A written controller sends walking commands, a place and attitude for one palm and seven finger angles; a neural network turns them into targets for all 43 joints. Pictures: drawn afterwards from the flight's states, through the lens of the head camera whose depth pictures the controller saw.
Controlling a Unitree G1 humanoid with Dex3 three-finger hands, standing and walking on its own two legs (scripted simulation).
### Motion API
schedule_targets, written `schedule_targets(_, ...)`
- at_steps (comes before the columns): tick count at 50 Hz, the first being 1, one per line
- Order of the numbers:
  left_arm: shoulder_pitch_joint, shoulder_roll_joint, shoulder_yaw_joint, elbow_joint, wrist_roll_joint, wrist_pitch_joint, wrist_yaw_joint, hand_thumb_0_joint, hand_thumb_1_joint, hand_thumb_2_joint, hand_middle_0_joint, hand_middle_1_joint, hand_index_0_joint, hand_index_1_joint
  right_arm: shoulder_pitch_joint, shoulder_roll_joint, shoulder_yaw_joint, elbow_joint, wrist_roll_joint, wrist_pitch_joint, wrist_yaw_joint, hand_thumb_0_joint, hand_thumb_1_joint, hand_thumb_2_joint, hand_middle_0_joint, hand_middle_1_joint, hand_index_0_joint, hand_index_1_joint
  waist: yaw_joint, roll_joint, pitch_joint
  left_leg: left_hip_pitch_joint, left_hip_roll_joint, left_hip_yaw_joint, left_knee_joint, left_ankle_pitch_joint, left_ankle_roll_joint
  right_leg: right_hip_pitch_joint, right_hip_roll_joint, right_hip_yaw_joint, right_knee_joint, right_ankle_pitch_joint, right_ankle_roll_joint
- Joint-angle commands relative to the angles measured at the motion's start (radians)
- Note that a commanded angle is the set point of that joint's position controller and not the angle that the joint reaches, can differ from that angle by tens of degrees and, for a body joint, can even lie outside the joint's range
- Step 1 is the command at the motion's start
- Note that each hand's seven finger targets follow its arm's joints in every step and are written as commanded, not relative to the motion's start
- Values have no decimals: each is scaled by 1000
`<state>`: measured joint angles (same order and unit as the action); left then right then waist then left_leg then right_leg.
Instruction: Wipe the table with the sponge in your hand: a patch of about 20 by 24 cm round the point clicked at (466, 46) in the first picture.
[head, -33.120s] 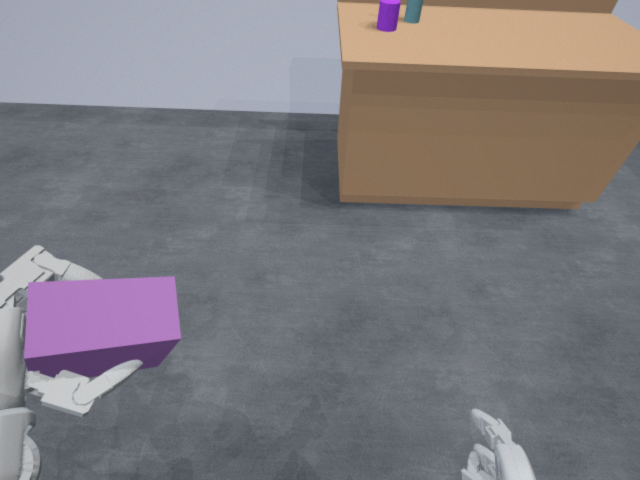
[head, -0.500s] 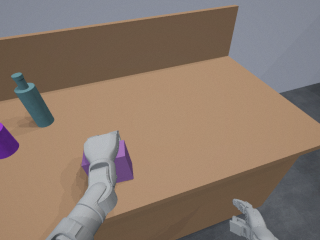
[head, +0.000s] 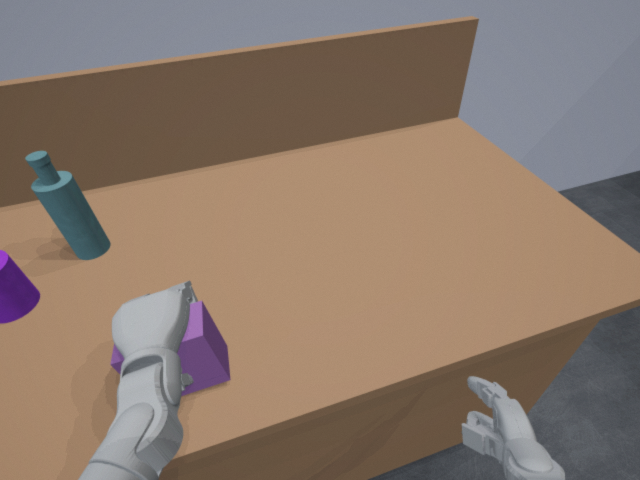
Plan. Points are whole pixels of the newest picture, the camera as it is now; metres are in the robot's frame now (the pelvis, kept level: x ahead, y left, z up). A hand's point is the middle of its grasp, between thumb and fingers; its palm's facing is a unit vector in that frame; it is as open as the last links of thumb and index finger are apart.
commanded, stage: wipe forward along the middle lane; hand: left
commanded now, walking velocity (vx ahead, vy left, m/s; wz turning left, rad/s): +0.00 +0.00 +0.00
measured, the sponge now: (180, 360) +0.27 +0.24 +0.00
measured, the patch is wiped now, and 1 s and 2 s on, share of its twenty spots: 1.00 1.00 1.00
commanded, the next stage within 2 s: slide back across to the first lane in 1.64 s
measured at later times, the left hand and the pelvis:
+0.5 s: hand (163, 327) +0.30 +0.27 +0.03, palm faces -0.05 -0.05 -1.00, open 10.3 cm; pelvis -0.03 +0.00 -0.01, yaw +2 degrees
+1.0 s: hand (162, 298) +0.35 +0.29 +0.03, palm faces -0.09 +0.01 -1.00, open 10.3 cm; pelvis -0.04 -0.01 -0.01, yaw +2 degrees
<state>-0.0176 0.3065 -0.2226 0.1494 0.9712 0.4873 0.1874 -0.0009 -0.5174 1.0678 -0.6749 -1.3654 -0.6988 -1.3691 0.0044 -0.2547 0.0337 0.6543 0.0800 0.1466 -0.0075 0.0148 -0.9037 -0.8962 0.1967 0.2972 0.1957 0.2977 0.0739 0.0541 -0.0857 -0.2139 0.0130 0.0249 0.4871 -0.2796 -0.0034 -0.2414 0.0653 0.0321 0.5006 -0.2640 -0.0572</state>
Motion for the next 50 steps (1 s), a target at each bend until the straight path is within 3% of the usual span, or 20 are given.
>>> schedule_targets(1,-115,138,74,-99,12,17,-15,0,100,1300,-1200,-1600,-1200,-1600,-204,-96,-40,-175,-1,-59,-9,0,-900,-900,200,300,200,300,18,-86,-110,17,-55,-42,-25,229,44,61,-34,94,-92,285,-16)
schedule_targets(4,-226,175,96,-52,24,10,-18,0,100,1300,-1200,-1600,-1200,-1600,-188,-108,-41,-155,-5,-60,-23,0,-900,-900,200,300,200,300,5,-88,-85,14,-51,-52,-33,181,46,10,-27,101,-113,192,-22)
schedule_targets(8,-302,133,56,17,41,-17,-15,0,100,1300,-1200,-1600,-1200,-1600,-164,-103,-44,-147,-4,-65,-34,0,-900,-900,200,300,200,300,1,-85,-118,5,-51,-48,-32,161,46,-8,-27,60,-91,158,-21)
schedule_targets(9,-338,192,110,22,43,-30,-10,0,100,1300,-1200,-1600,-1200,-1600,-156,-109,-46,-139,-7,-66,-41,0,-900,-900,200,300,200,300,3,-80,-129,3,-49,-52,-34,151,46,-8,-23,73,-92,148,-26)
schedule_targets(12,-356,160,93,122,50,-54,-4,0,100,1300,-1200,-1600,-1200,-1600,-128,-106,-46,-127,-5,-71,-50,0,-900,-900,200,300,200,300,-7,-132,-130,-31,-52,-46,-22,138,44,-16,-26,56,-80,154,-18)
schedule_targets(14,-384,191,125,160,48,-64,0,0,100,1300,-1200,-1600,-1200,-1600,-124,-111,-46,-120,-5,-70,-54,0,-900,-900,200,300,200,300,-4,-124,-118,-50,-51,-52,-28,115,41,-33,-25,68,-86,122,-22)
schedule_targets(18,-466,140,64,256,58,-68,0,0,100,1300,-1200,-1600,-1200,-1600,-98,-112,-47,-115,0,-67,-57,0,-900,-900,200,300,200,300,-24,-121,-115,-74,-51,-42,-17,78,40,-72,-30,41,-80,73,-14)
schedule_targets(19,-482,187,111,268,53,-74,3,0,100,1300,-1200,-1600,-1200,-1600,-96,-117,-48,-113,1,-65,-60,0,-900,-900,200,300,200,300,-18,-117,-125,-83,-50,-48,-20,68,41,-70,-28,55,-84,61,-19)
schedule_targets(21,-523,160,78,312,58,-82,1,0,100,1300,-1200,-1600,-1200,-1600,-73,-116,-48,-112,2,-64,-63,0,-900,-900,200,300,200,300,-35,-133,-131,-101,-50,-40,-9,54,41,-79,-33,36,-75,49,-10)
schedule_targets(24,-545,226,136,382,53,-103,5,0,100,1300,-1200,-1600,-1200,-1600,-58,-127,-48,-106,3,-62,-71,0,-900,-900,200,300,200,300,-30,-141,-117,-141,-49,-46,-10,13,40,-99,-32,49,-82,-5,-12)
schedule_targets(26,-603,195,97,431,59,-120,8,0,100,1300,-1200,-1600,-1200,-1600,-34,-122,-49,-103,5,-63,-73,0,-900,-900,200,300,200,300,-55,-136,-94,-161,-50,-37,3,-17,43,-132,-38,35,-80,-38,-2)
schedule_targets(28,-625,240,126,480,64,-136,10,0,100,1300,-1200,-1600,-1200,-1600,-16,-130,-51,-99,5,-64,-76,0,-900,-900,200,300,200,300,-53,-147,-105,-189,-52,-37,10,-40,43,-135,-41,41,-81,-71,1)
schedule_targets(29,-648,270,155,483,62,-148,15,0,100,1300,-1200,-1600,-1200,-1600,-15,-133,-53,-97,5,-66,-78,0,-900,-900,200,300,200,300,-48,-134,-125,-193,-51,-39,8,-41,42,-132,-40,52,-78,-70,-3)
schedule_targets(33,-676,225,116,532,58,-178,26,0,100,1300,-1200,-1600,-1200,-1600,23,-130,-61,-99,8,-69,-74,0,-900,-900,200,300,200,300,-63,-127,-153,-208,-46,-29,31,-30,44,-137,-46,37,-65,-43,5)
schedule_targets(34,-668,268,160,537,53,-182,32,0,100,1300,-1200,-1600,-1200,-1600,25,-134,-63,-98,8,-70,-75,0,-900,-900,200,300,200,300,-51,-128,-175,-215,-45,-35,28,-28,45,-123,-43,48,-66,-45,1)
schedule_targets(37,-704,245,131,577,52,-198,41,0,100,1300,-1200,-1600,-1200,-1600,49,-134,-65,-91,9,-71,-73,0,-900,-900,200,300,200,300,-74,-136,-158,-233,-42,-29,41,-28,48,-137,-49,41,-63,-27,9)
schedule_targets(39,-735,323,193,601,47,-209,47,0,100,1300,-1200,-1600,-1200,-1600,57,-143,-65,-82,9,-72,-76,0,-900,-900,200,300,200,300,-72,-151,-162,-252,-41,-32,40,-37,49,-131,-48,55,-70,-44,9)
schedule_targets(41,-772,286,147,623,54,-222,50,0,100,1300,-1200,-1600,-1200,-1600,76,-138,-66,-78,10,-77,-76,0,-900,-900,200,300,200,300,-90,-147,-155,-264,-41,-24,47,-51,52,-147,-52,46,-68,-58,18)
schedule_targets(44,-820,336,178,655,64,-236,55,0,100,1300,-1200,-1600,-1200,-1600,91,-143,-69,-68,10,-78,-76,0,-900,-900,200,300,200,300,-92,-124,-165,-275,-40,-28,49,-51,52,-155,-51,54,-67,-60,13)
schedule_targets(50,-830,331,169,712,59,-257,63,0,100,1300,-1200,-1600,-1200,-1600,133,-143,-72,-62,8,-76,-68,0,-900,-900,200,300,200,300,-101,-133,-228,-289,-36,-22,72,-10,54,-120,-53,45,-42,32,19)
